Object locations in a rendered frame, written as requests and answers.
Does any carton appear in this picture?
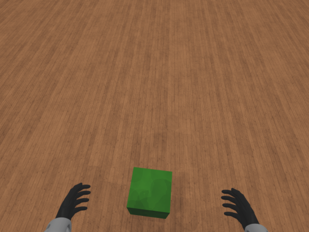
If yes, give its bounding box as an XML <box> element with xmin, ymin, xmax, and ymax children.
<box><xmin>126</xmin><ymin>167</ymin><xmax>172</xmax><ymax>219</ymax></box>

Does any robot right hand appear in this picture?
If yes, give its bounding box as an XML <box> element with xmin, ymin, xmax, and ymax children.
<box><xmin>221</xmin><ymin>188</ymin><xmax>259</xmax><ymax>231</ymax></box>

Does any robot left hand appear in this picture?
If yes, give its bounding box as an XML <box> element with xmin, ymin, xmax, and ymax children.
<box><xmin>56</xmin><ymin>183</ymin><xmax>91</xmax><ymax>221</ymax></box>

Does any left robot forearm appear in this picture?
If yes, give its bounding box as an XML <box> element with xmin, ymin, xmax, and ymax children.
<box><xmin>44</xmin><ymin>217</ymin><xmax>71</xmax><ymax>232</ymax></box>

